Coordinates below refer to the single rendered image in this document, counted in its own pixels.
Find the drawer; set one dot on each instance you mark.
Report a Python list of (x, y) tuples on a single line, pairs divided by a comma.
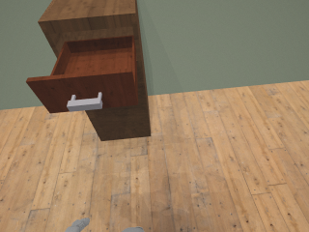
[(87, 67)]

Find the handle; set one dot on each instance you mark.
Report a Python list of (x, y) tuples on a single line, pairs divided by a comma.
[(85, 104)]

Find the cabinet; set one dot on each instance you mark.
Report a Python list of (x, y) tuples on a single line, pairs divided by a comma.
[(77, 20)]

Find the left robot hand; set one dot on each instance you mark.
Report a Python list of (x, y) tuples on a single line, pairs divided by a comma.
[(78, 225)]

